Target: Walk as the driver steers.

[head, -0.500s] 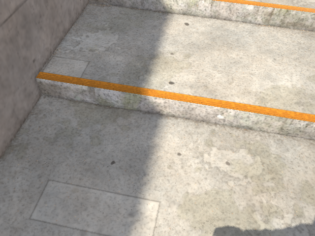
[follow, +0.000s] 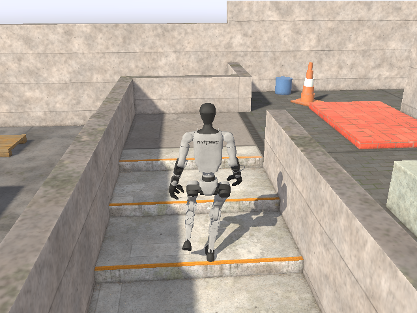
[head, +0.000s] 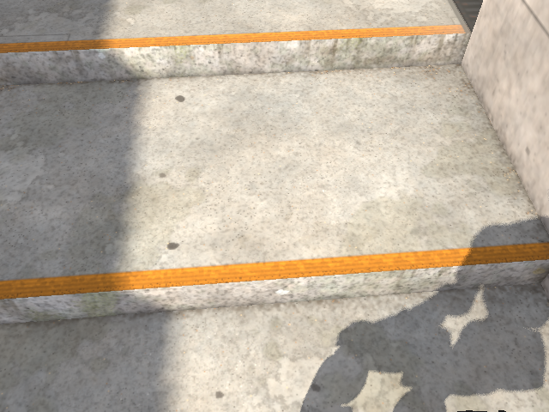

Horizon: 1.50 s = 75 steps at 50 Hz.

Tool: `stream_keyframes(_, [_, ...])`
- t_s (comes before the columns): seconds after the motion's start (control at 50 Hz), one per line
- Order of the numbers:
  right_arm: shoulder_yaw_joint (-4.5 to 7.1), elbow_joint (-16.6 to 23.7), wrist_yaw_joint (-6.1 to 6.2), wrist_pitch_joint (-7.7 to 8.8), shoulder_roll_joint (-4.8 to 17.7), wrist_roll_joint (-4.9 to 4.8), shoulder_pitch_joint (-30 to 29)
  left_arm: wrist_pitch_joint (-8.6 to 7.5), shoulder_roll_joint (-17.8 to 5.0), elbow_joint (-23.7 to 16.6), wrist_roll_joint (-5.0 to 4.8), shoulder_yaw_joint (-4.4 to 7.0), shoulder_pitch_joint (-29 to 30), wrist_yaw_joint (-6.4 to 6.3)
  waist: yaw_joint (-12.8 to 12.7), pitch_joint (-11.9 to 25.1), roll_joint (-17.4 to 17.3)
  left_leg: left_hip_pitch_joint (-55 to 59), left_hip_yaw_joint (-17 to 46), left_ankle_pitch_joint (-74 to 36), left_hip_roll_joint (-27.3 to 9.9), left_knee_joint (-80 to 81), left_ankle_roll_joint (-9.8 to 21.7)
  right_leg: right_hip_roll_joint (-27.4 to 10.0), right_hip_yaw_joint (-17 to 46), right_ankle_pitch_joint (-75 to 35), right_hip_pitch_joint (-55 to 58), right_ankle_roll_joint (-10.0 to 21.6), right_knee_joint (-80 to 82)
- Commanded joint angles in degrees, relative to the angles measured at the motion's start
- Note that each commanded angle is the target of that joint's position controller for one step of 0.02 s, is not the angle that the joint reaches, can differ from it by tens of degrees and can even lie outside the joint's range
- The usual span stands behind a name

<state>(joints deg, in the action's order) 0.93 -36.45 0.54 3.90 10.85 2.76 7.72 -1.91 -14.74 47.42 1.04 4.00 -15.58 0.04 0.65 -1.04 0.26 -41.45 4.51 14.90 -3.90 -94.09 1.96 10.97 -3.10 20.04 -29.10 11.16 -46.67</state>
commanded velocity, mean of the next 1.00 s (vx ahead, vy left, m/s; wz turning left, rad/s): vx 0.50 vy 0.00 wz -0.30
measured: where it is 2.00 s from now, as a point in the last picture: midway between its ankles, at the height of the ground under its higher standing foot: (321, 175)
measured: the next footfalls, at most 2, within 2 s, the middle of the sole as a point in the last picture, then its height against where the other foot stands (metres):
left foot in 0.38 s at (251, 409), level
right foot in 0.90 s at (344, 347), level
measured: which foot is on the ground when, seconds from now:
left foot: up 0.00-0.36, down 0.38-0.90, up 0.92-1.00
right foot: down 0.00-0.40, up 0.42-0.88, down 0.90-1.00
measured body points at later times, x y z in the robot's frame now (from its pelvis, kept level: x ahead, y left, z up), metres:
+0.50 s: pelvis +0.34 +0.02 +0.04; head +0.37 +0.01 +0.48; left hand +0.43 +0.29 -0.09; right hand +0.44 -0.27 -0.06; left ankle +0.42 +0.08 -0.69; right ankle +0.13 -0.03 -0.58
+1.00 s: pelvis +0.55 -0.06 +0.04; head +0.55 -0.07 +0.49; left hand +0.73 +0.14 -0.07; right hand +0.53 -0.31 -0.10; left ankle +0.49 +0.07 -0.56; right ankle +0.57 -0.14 -0.69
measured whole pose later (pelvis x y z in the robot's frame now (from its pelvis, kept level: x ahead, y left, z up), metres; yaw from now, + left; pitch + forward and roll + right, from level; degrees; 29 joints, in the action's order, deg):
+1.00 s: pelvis +0.55 -0.06 +0.04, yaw -16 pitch +1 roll +0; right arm 1.8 -46.5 -0.5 2.4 12.8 2.5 21.1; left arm -3.2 -11.9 44.4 1.6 1.2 -14.7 -0.1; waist 1.1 1.4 -1.9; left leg -28.5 -1.8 24.4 0.4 -80.0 3.3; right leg 3.7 -2.1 12.9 -18.4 5.7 -29.6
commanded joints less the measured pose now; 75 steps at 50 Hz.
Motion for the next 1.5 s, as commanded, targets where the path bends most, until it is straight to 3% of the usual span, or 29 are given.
stream_keyframes(0.02, [-0.08, 3.4, 0.64, -1.91, 3.8, 1.19, 5.9, -2.88, -4.3, -3.9, -0.57, 0.83, 2.5, -0.04, 4.4, 1.1, -3.1, -1.2, -1.7, 0.8, -2.4, 13.0, -1.0, -10.7, 19.2, -20.4, 0.4, 1.7, 25.3])
stream_keyframes(0.08, [0.16, 5.0, -0.34, -2.32, 5.4, 0.77, -0.8, -3.68, -6.2, -3.2, -1.19, 1.25, -4.7, -0.42, -1.0, 2.7, 0.1, -3.7, -5.6, -8.5, -2.0, 26.0, -2.1, -11.5, 19.1, -39.0, 11.7, -1.6, 29.8])
stream_keyframes(0.22, [-0.78, 7.6, -2.23, -1.77, 5.5, -0.21, -15.9, -2.01, -8.4, -2.1, -1.02, 2.33, -14.9, -1.52, -8.0, 1.5, 3.8, -9.1, -6.4, -15.2, 2.5, 49.7, -2.3, -14.2, 23.7, -42.0, 33.8, -2.8, 31.3])
stream_keyframes(0.28, [-0.71, 7.9, -2.69, -1.04, 6.9, -0.68, -17.7, -2.09, -9.2, -2.0, -0.48, 2.54, -14.8, -2.01, -7.6, 0.6, 5.2, -3.9, -5.6, -15.4, 3.9, 58.0, -0.8, -15.6, 25.6, -45.5, 36.1, -2.5, 29.9])
stream_keyframes(0.34, [0.5, 4.0, -1.43, -0.26, 9.9, -1.01, -7.2, -3.0, -10.1, -2.2, -0.49, 2.31, -11.4, -1.81, -2.7, 4.5, 5.0, 20.3, -7.2, -13.4, 8.7, 64.9, 1.7, -14.3, 23.5, -63.4, 30.6, -5.8, 22.5])
stream_keyframes(0.38, [2.02, -0.4, 0.6, 1.13, 13.1, -0.88, 9.9, -4.22, -9.8, -2.6, -0.57, 1.88, -8.1, -1.01, 6.1, 11.5, 4.2, 40.3, -2.9, -17.3, 2.3, 68.5, 4.5, -12.0, 22.1, -56.9, 24.7, -6.9, 3.3])
stream_keyframes(0.4, [2.66, -1.5, 1.54, 1.4, 16.0, 0.39, 17.4, -4.55, -4.3, -3.9, -0.35, 0.39, -10.8, -0.8, 6.1, 18.8, -5.0, 53.4, 9.2, -24.0, -11.4, 63.5, 7.0, -8.2, 17.1, -22.1, 16.3, -6.5, -11.3])
stream_keyframes(0.42, [4.06, -2.2, 0.78, 0.86, 18.7, 0.07, 16.1, -3.34, -4.3, -3.2, -2.88, 0.41, -21.7, -1.03, 0.3, 26.8, -21.3, 62.6, 36.5, -24.7, -22.6, 68.5, 18.2, 0.0, 11.6, 11.6, 3.5, -9.3, -29.6])
stream_keyframes(0.44, [3.5, 0.2, -0.03, 0.28, 12.8, -1.09, 10.4, -2.6, -7.6, -1.3, -0.06, 0.38, -18.8, -1.33, -0.6, 20.2, -6.5, 52.8, 35.7, -12.5, -18.7, 73.8, 16.5, -5.1, 12.7, 4.2, 0.9, -8.3, -31.4])
stream_keyframes(0.48, [2.09, -0.6, -0.21, 0.64, 7.3, -0.88, 5.8, -2.35, -6.9, -3.7, 0.72, 0.1, -7.6, -0.34, -0.6, 6.8, 2.4, 39.1, 22.0, -9.1, -13.5, 78.2, 13.4, -7.6, 11.7, -1.5, -1.5, -8.7, -28.1])
stream_keyframes(0.64, [2.16, -7.1, -0.88, 3.03, 8.8, -1.9, 13.4, -0.65, -2.9, -8.0, 2.34, -1.72, 1.6, 2.01, -1.7, 1.0, -5.0, 32.4, 4.6, -21.7, -6.6, 85.0, 10.1, -12.6, 5.6, -7.1, -6.5, -9.7, -13.1])
stream_keyframes(0.74, [2.67, -9.0, -1.08, 2.31, 10.1, -1.8, 17.4, -0.88, 0.5, -10.3, 0.86, -3.72, 11.8, 1.8, 1.6, 0.6, -6.8, 31.9, -1.8, -33.7, -4.0, 82.4, 6.6, -11.9, -0.2, -14.8, 1.0, -10.5, 5.9])
stream_keyframes(0.82, [2.7, -9.9, -0.91, 1.74, 10.5, -1.63, 18.4, -1.34, -1.1, -10.7, 1.01, -3.2, 10.7, 0.43, 0.7, 2.4, -6.0, 36.5, -0.3, -47.4, -7.0, 74.4, 7.4, -9.1, -1.7, -10.5, 6.0, -7.6, 9.7])
stream_keyframes(0.86, [2.75, -9.9, -0.55, 1.1, 10.8, -2.67, 16.7, -2.22, -1.3, -7.3, 1.62, -2.59, -1.0, -0.27, -5.3, 7.5, -4.4, 36.2, -2.0, -54.3, -5.4, 60.0, 6.8, -6.9, -1.8, -12.8, 18.8, -4.9, 18.1])
stream_keyframes(0.88, [2.73, -8.8, -0.64, 1.2, 10.7, -3.48, 15.1, -2.78, -4.0, -4.9, 2.28, -1.4, -9.0, -0.73, -8.8, 11.0, -2.5, 26.9, -3.2, -39.9, -3.2, 49.4, 5.2, -11.5, 3.8, -12.6, 31.5, -3.5, 21.5])
stream_keyframes(0.9, [1.17, -6.4, -0.81, 1.14, 4.7, -3.04, 15.1, -2.75, -10.3, -5.0, 3.07, -0.2, -12.8, -1.32, -8.2, 12.6, 9.7, 14.4, -8.2, -0.5, 3.3, 30.4, 2.7, -29.9, 26.5, -17.7, 38.2, -0.4, 26.4])
stream_keyframes(0.92, [1.63, -6.2, -0.39, 0.07, 5.3, -2.09, 20.1, -1.54, -13.8, -4.5, 1.74, 1.03, -13.1, -1.12, -4.8, 11.5, 8.8, 2.0, -6.0, 14.2, 7.0, 18.0, 1.8, -35.8, 41.8, -19.8, 39.9, 6.7, 29.7])
stream_keyframes(0.96, [1.78, -5.5, -0.8, -0.63, 6.5, 0.66, 14.0, -0.78, -6.3, -4.3, -0.35, 0.12, -7.8, -0.45, -4.0, 1.2, 3.4, -8.4, -4.4, 10.9, 2.6, 5.6, 1.2, -30.5, 34.5, 9.4, 29.2, 8.7, 33.5])
stream_keyframes(1.02, [0.32, -2.6, -1.44, -1.94, 1.0, 0.29, 9.0, -2.46, -0.1, -0.4, 0.4, -1.83, -8.2, -0.02, -0.8, -2.0, 6.3, -16.7, -6.2, 10.8, 1.4, -11.8, 1.6, -24.1, 25.0, 9.8, 19.5, 4.8, 35.7])
stream_keyframes(1.08, [-1.83, 4.1, 0.24, -2.87, -3.9, -0.38, -0.3, -3.61, -0.3, 4.2, 0.89, -2.11, -12.0, 0.2, 0.2, -2.2, 4.9, -32.1, -4.8, 11.7, 1.7, -31.4, 3.1, -24.8, 21.8, 4.8, 17.6, 4.0, 34.8])
stream_keyframes(1.16, [-3.74, 11.3, 0.51, -3.2, -3.9, -0.54, -10.8, -3.84, -0.9, 8.2, -0.17, -2.91, -11.9, -0.24, 2.1, -5.5, 1.5, -30.5, -8.2, 6.8, 0.1, -14.1, 2.0, -19.5, 15.1, 8.3, 7.3, -0.4, 40.1])
stream_keyframes(1.26, [-3.59, 10.5, -0.68, -4.45, -2.6, -0.68, -9.3, -3.63, -5.0, 8.0, -1.41, -1.26, -15.7, -2.42, -0.4, 1.3, 2.5, -9.9, -12.9, 6.9, -1.4, 14.9, 3.7, -21.9, 8.1, -31.4, 23.4, 2.4, 46.4])
stream_keyframes(1.34, [-1.05, 5.4, -0.57, -3.54, 1.5, -2.25, 3.9, -2.73, -6.2, 5.6, 0.4, -0.34, -16.0, -1.08, 5.5, 12.8, 9.2, 12.6, -14.4, 19.6, 8.9, 31.7, 8.7, -25.7, 4.2, -91.1, 33.9, -0.3, 17.5])
stream_keyframes(1.36, [0.25, 4.0, -0.33, -2.67, 4.2, -1.45, 11.2, -3.57, -7.5, 4.3, -0.19, 0.31, -12.9, -0.28, 10.2, 17.3, 9.5, 23.6, -5.1, 19.3, 5.4, 38.7, 11.3, -24.5, 2.6, -85.5, 28.3, -2.0, 3.3])
stream_keyframes(1.38, [2.65, 1.8, 0.0, -1.71, 11.2, 0.14, 17.5, -4.87, -3.7, -0.5, -2.58, 0.03, -12.7, 1.31, 10.4, 20.6, -5.6, 35.2, 27.2, 35.7, -10.1, 58.0, 16.2, -15.1, 1.7, -56.7, 7.3, -5.7, -19.4])
stream_keyframes(1.4, [4.2, -0.5, 0.23, -3.13, 14.4, -1.72, 15.6, -5.56, -2.7, -1.3, 0.85, 1.16, -10.1, 2.96, 8.7, 18.9, -16.2, 37.1, 57.9, 38.9, -14.1, 82.4, 17.9, -4.8, 6.8, -10.2, -7.3, -6.8, -39.6])
stream_keyframes(1.42, [4.03, 0.1, 0.09, -2.4, 12.9, -1.96, 6.6, -5.46, 0.3, -2.8, 2.02, 0.83, -11.0, 2.56, 2.0, 11.3, -9.5, 30.1, 53.3, 34.2, -17.7, 81.0, 15.5, -7.2, 14.9, -10.8, -13.4, -6.3, -51.9])
stream_keyframes(1.46, [2.37, -3.8, -0.77, -0.79, 5.2, -0.82, 3.6, -3.72, 3.2, -6.4, 1.29, -0.36, -4.4, 0.82, -1.5, -2.6, 1.5, 13.9, 31.7, 26.3, -14.5, 75.4, 12.8, -11.1, 8.3, -10.6, -17.1, -4.9, -56.1])
stream_keyframes(1.5, [1.27, -8.7, -1.49, 0.88, 0.5, -0.08, 5.0, -1.42, 5.9, -8.2, 0.73, -1.74, -5.1, -0.54, -5.9, -3.5, 0.0, 10.8, 14.7, 7.8, -9.3, 74.0, 7.8, -11.3, 10.8, -9.2, -16.9, -4.4, -52.4])
Over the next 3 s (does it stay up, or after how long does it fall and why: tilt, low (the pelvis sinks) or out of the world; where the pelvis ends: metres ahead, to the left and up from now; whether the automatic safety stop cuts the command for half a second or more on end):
stays up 1.22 -0.18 0.17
